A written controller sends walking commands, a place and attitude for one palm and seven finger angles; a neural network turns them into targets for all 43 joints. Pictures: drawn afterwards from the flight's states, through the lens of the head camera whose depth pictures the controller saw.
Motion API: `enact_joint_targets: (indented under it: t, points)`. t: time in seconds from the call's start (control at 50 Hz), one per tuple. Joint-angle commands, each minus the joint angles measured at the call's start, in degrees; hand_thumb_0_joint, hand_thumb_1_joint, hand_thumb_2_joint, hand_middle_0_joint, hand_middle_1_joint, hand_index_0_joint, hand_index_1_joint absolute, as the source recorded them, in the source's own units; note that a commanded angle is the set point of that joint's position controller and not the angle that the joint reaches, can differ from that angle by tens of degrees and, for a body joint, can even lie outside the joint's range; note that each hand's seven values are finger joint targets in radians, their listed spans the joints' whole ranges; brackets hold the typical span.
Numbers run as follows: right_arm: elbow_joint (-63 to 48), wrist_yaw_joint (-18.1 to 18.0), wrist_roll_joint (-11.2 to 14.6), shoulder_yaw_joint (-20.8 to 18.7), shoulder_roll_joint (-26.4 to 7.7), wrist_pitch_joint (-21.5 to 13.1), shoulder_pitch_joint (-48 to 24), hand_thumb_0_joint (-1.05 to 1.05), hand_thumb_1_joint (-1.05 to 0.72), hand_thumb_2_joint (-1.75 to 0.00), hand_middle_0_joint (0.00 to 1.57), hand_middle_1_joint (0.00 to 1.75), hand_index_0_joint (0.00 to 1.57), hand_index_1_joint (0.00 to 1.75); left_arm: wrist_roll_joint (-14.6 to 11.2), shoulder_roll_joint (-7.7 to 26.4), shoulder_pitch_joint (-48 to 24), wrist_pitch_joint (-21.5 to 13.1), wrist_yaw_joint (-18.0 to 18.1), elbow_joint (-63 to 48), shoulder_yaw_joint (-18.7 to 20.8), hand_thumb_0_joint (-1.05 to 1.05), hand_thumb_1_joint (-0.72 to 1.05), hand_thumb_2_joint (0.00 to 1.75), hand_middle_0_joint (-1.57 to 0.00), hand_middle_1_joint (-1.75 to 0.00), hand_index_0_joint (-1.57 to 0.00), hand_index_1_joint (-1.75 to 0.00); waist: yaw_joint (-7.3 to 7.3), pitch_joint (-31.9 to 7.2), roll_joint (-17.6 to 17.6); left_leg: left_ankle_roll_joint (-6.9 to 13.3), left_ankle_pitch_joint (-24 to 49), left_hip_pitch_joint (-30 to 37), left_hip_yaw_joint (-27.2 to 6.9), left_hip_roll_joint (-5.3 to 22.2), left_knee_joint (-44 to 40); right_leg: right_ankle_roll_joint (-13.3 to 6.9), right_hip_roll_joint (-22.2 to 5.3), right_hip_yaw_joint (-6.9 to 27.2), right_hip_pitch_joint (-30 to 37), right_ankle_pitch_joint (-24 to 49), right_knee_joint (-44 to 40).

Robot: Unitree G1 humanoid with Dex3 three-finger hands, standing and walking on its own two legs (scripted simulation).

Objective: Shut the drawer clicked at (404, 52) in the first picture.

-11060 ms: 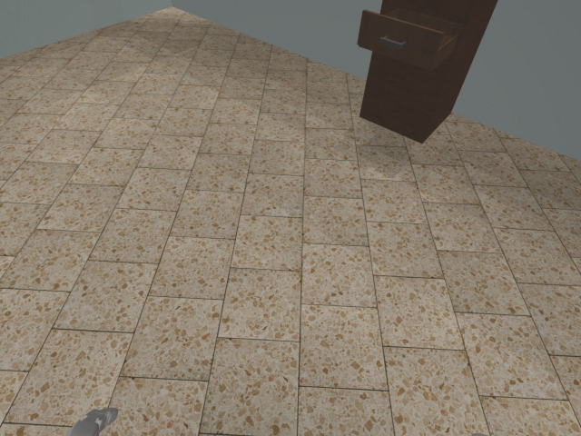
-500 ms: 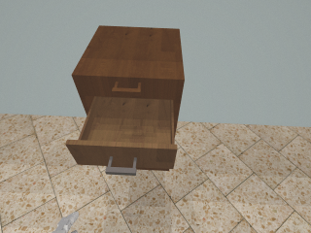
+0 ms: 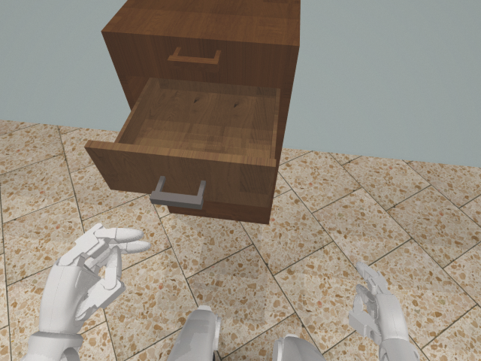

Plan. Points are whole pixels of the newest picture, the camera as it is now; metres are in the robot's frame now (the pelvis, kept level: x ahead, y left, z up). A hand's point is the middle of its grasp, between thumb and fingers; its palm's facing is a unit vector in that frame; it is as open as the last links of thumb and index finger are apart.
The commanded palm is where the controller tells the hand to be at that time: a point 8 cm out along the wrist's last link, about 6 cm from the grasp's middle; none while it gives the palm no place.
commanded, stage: raise the hand and make a fist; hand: left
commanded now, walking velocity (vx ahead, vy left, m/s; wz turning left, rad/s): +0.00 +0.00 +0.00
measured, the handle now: (179, 191) +0.44 +0.18 -0.04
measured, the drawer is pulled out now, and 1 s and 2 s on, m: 0.24 0.24 0.24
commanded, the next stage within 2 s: bring the fist close to the handle in 1.28 s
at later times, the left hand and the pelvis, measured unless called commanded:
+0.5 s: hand (143, 282) +0.22 +0.17 +0.04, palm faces -0.10 -0.99 +0.02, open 3.1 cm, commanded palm +0.20 +0.23 +0.06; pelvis +0.02 +0.05 +0.01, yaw -2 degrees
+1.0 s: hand (143, 260) +0.24 +0.17 +0.07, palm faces -0.04 -1.00 +0.02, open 3.3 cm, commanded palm +0.22 +0.22 +0.06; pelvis +0.02 +0.07 +0.01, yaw -2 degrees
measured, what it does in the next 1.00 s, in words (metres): shifts its weight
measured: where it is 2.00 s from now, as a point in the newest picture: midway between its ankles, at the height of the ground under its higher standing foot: outside the picture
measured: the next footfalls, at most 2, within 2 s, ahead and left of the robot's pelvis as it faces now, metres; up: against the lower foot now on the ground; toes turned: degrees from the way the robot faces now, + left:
none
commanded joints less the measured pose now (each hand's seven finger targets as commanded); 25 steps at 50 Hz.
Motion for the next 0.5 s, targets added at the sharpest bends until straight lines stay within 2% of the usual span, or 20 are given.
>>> enact_joint_targets:
  t: [0.0,0.02,0.04,0.06,0.08,0.1,0.12,0.14,0.18,0.22,0.26,0.3,0.32,0.34,0.38,0.42,0.44,0.46,0.48]
  points:
    - [-7.8,-2.2,1.9,-2.3,-8.5,-2.2,0.0,0.0,-0.9,-0.9,0.2,0.3,0.2,0.3,-1.0,6.1,-5.9,9.2,-7.1,0.1,-0.2,0.0,0.9,0.9,-0.84,-0.99,-0.84,-0.99,-5.94,-5.6,-6.2,3.7,0.4,3.4,2.1,-1.7,-6.6,7.8,-4.7,21.9,7.8,0.8,-26.8]
    - [-8.2,-2.2,2.1,-2.5,-8.6,-1.4,-0.9,0.0,-0.9,-0.9,0.2,0.3,0.2,0.3,-1.2,6.3,-3.0,13.0,-7.4,3.4,1.6,0.0,0.9,0.9,-0.86,-1.01,-0.86,-1.01,-4.01,-6.2,-6.6,3.7,1.6,4.1,2.0,-2.1,-7.4,8.2,-4.9,22.1,9.8,2.6,-27.0]
    - [-9.6,-2.1,2.3,-2.4,-8.4,-0.8,-1.1,0.0,-0.9,-0.9,0.2,0.3,0.2,0.3,-2.2,6.2,-2.1,15.4,-7.0,0.3,2.9,0.0,0.9,0.9,-0.88,-1.04,-0.88,-1.04,-2.9,-9.6,-7.0,3.7,3.6,5.4,1.7,-2.5,-8.6,8.6,-5.7,21.8,13.8,6.9,-26.7]
    - [-10.1,-2.0,2.3,-2.8,-7.8,-0.2,-1.7,0.0,-0.9,-0.9,0.2,0.3,0.2,0.3,-2.6,7.7,0.0,17.3,-5.7,-1.5,6.2,0.0,0.9,0.9,-0.9,-1.06,-0.9,-1.06,-1.4,-12.5,-7.5,3.6,5.6,6.6,1.8,-2.7,-9.4,9.2,-6.2,21.8,17.0,11.2,-26.2]
    - [-10.6,-1.9,2.0,-2.8,-7.0,0.2,-1.8,0.0,-0.9,-0.9,0.2,0.3,0.2,0.3,-2.9,7.0,0.9,18.0,-3.9,-4.0,7.2,0.0,0.9,0.9,-0.92,-1.08,-0.92,-1.08,-0.68,-13.7,-7.5,3.4,7.2,7.3,2.0,-2.8,-10.2,9.4,-6.3,21.2,18.7,14.9,-25.4]
    - [-10.3,-1.7,1.8,-3.1,-6.3,0.4,-1.5,0.0,-0.9,-0.9,0.2,0.3,0.2,0.3,-3.2,6.5,0.4,17.2,-1.6,-7.5,8.6,0.0,0.9,0.9,-0.94,-1.1,-0.94,-1.1,-0.55,-15.5,-7.5,3.2,8.9,8.1,1.9,-2.5,-10.3,9.9,-6.4,20.8,19.6,19.9,-24.3]
    - [-9.1,-1.5,1.3,-3.4,-5.5,0.6,-1.8,0.0,-0.9,-0.9,0.2,0.3,0.2,0.3,-2.8,7.4,1.7,15.8,0.9,-7.3,11.0,0.0,0.9,0.9,-0.96,-1.12,-0.96,-1.12,0.2,-15.3,-7.6,2.8,10.2,8.1,1.8,-2.1,-10.3,10.0,-6.2,20.3,20.3,24.8,-22.8]
    - [-9.0,-1.0,0.9,-3.5,-4.8,0.6,-0.6,0.0,-0.9,-0.9,0.2,0.3,0.2,0.3,-2.5,5.8,2.1,13.3,2.9,-10.8,10.3,0.0,0.9,0.9,-0.98,-1.14,-0.98,-1.14,0.41,-16.4,-6.5,2.6,12.3,9.0,2.1,-2.0,-11.0,9.2,-5.8,18.6,21.0,29.9,-20.8]
    - [-7.2,-0.2,0.5,-4.2,-3.9,0.3,0.4,0.0,-0.9,-0.9,0.2,0.3,0.2,0.3,-0.6,3.6,3.6,8.4,5.5,-12.2,7.7,0.0,0.9,0.9,-1.02,-1.19,-1.02,-1.19,-0.22,-14.8,-5.2,2.5,14.5,10.6,2.7,-1.7,-12.0,8.0,-4.5,15.6,18.1,33.2,-18.4]
    - [-6.0,0.3,0.0,-4.7,-4.1,0.0,0.3,0.0,-0.9,-0.9,0.2,0.3,0.2,0.3,1.7,2.5,4.1,3.9,6.3,-11.7,4.6,0.0,0.9,0.9,-1.06,-1.23,-1.06,-1.23,-1.82,-12.4,-4.9,2.7,14.9,10.7,2.6,-1.5,-11.4,7.6,-3.7,14.2,13.5,31.4,-17.2]
    - [-5.8,1.0,-0.3,-5.0,-5.0,-0.5,0.4,0.0,-0.9,-0.9,0.2,0.3,0.2,0.3,3.0,0.1,5.8,0.6,5.2,-9.7,0.3,0.0,0.9,0.9,-1.1,-1.27,-1.1,-1.27,-3.51,-11.3,-3.2,2.8,13.8,11.2,2.7,-1.6,-10.6,7.3,-3.5,13.2,9.1,28.2,-16.4]
    - [-6.2,1.1,-0.1,-5.0,-6.2,-0.9,0.4,0.0,-0.9,-0.9,0.2,0.3,0.2,0.3,3.1,-2.0,5.9,-0.9,3.3,-8.8,-3.8,0.0,0.9,0.9,-1.14,-1.32,-1.14,-1.32,-4.85,-10.4,-2.3,2.9,11.6,11.9,2.6,-1.6,-10.3,6.4,-3.0,11.9,5.0,21.5,-16.5]
    - [-6.9,1.0,0.0,-4.9,-6.6,-1.1,0.4,0.0,-0.9,-0.9,0.2,0.3,0.2,0.3,3.0,-3.8,5.6,-0.8,2.5,-9.0,-6.6,0.0,0.9,0.9,-1.16,-1.34,-1.16,-1.34,-5.7,-9.4,-3.1,3.3,10.5,12.0,2.3,-1.5,-10.2,6.3,-2.8,11.8,3.2,19.0,-17.0]
    - [-7.1,0.8,0.1,-5.1,-7.1,-1.2,0.9,0.0,-0.9,-0.9,0.2,0.3,0.2,0.3,2.7,-2.8,4.6,-0.8,2.0,-9.5,-6.3,0.0,0.9,0.9,-1.18,-1.36,-1.18,-1.36,-5.86,-10.9,-3.1,3.3,9.2,12.4,2.2,-1.4,-10.1,5.8,-2.6,11.3,2.4,15.6,-16.9]
    - [-8.4,0.4,0.1,-5.1,-7.7,-1.3,0.9,0.0,-0.9,-0.9,0.2,0.3,0.2,0.3,2.4,-0.8,4.5,-0.4,2.0,-12.6,-5.3,0.0,0.9,0.9,-1.22,-1.4,-1.22,-1.4,-4.74,-13.5,-1.7,3.3,8.4,13.5,2.0,-1.4,-10.6,5.0,-2.3,10.8,2.4,12.2,-16.6]
    - [-9.3,0.1,-0.2,-4.9,-8.0,-0.9,1.2,0.0,-0.9,-0.9,0.2,0.3,0.2,0.3,3.3,1.1,2.1,-0.2,4.1,-17.0,-4.6,0.0,0.9,0.9,-1.26,-1.45,-1.26,-1.45,-4.09,-15.8,0.1,3.5,9.3,16.3,1.3,-1.1,-11.4,4.4,-1.5,8.7,1.2,12.3,-14.4]
    - [-10.4,0.4,-0.4,-4.7,-7.7,-0.7,1.1,0.0,-0.9,-0.9,0.2,0.3,0.2,0.3,3.8,-0.6,2.6,-0.1,5.3,-19.5,-6.1,0.0,0.9,0.9,-1.28,-1.47,-1.28,-1.47,-3.56,-17.3,2.1,3.3,10.0,18.5,1.0,-1.0,-12.1,4.2,-1.4,7.5,0.1,12.4,-13.4]
    - [-10.8,0.6,-0.5,-4.6,-7.4,-0.4,1.3,0.0,-0.9,-0.9,0.2,0.3,0.2,0.3,4.4,-0.9,2.5,0.1,6.9,-21.2,-6.4,0.0,0.9,0.9,-1.3,-1.49,-1.3,-1.49,-3.23,-18.0,3.5,3.1,10.9,20.4,0.3,-0.8,-12.7,3.9,-1.4,6.6,-0.7,12.6,-12.6]
    - [-11.5,1.0,-0.7,-4.4,-7.3,-0.1,1.2,0.0,-0.9,-0.9,0.2,0.3,0.2,0.3,4.9,-2.1,3.2,0.5,8.3,-22.1,-7.6,0.0,0.9,0.9,-1.32,-1.51,-1.32,-1.51,-3.09,-18.4,3.9,2.9,11.1,21.4,-0.2,-0.7,-13.2,3.9,-1.4,6.2,-1.3,12.4,-12.3]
